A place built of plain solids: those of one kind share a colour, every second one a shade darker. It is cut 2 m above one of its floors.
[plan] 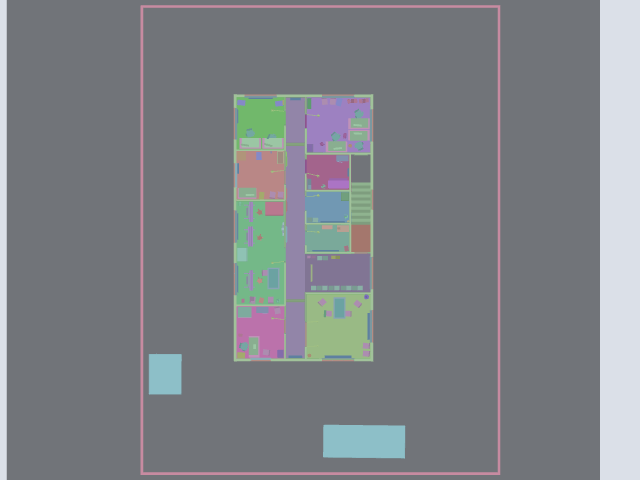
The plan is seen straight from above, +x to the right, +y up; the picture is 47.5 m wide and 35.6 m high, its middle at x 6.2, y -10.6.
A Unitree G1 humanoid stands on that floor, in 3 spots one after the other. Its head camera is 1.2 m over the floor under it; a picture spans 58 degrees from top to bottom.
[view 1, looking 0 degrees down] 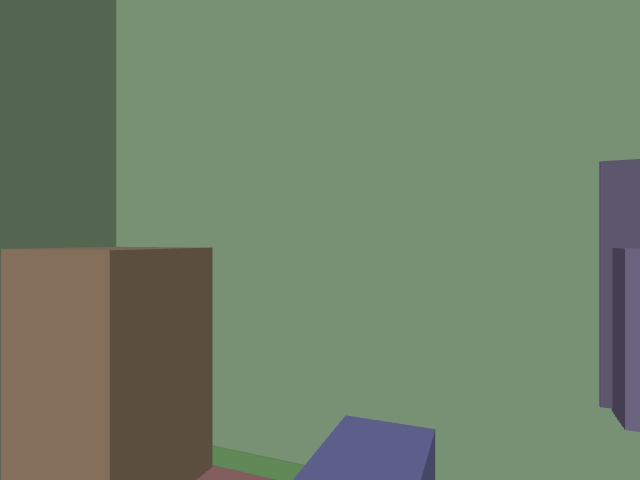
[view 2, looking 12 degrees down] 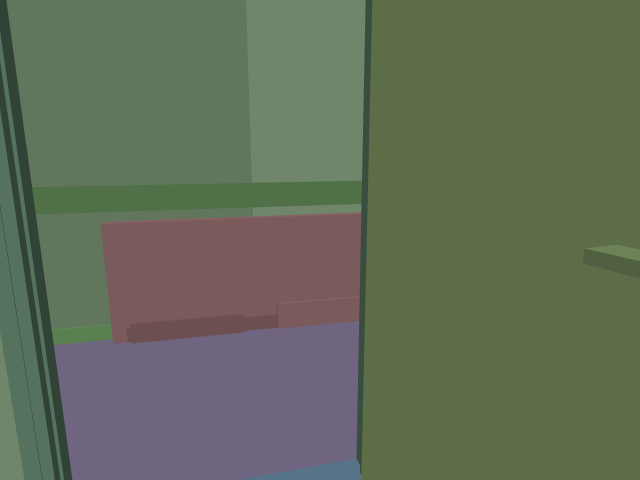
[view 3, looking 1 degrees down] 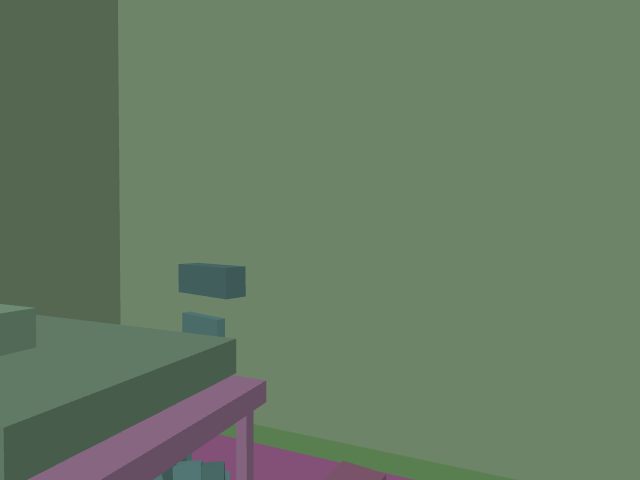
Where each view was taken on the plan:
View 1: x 2.10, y -5.95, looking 112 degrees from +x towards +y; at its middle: wall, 2.09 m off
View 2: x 6.50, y -7.90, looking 166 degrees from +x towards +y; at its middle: lean_table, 2.91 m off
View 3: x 2.10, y -17.00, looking -156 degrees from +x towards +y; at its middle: wall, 2.30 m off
